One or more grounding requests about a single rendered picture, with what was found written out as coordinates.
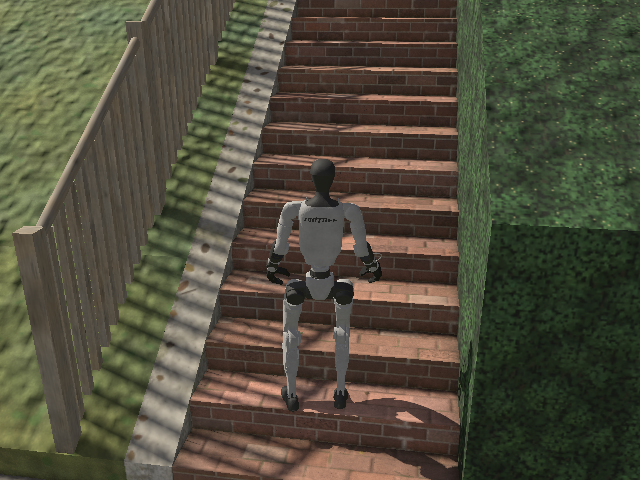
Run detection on robot right forearm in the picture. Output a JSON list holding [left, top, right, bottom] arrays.
[[360, 242, 379, 272]]

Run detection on robot left foot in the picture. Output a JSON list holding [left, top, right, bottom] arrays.
[[281, 386, 299, 412]]

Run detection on left robot upper arm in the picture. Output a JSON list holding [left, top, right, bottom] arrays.
[[273, 201, 301, 255]]

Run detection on robot right hand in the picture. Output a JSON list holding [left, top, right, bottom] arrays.
[[359, 259, 382, 283]]

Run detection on right robot upper arm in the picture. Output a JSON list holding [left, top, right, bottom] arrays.
[[343, 203, 369, 257]]

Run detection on humanoid robot torso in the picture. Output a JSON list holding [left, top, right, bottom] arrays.
[[298, 197, 345, 300]]

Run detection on robot left forearm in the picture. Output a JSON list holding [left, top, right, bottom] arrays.
[[266, 240, 284, 272]]

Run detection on robot left hand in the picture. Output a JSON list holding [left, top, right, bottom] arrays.
[[266, 267, 290, 285]]

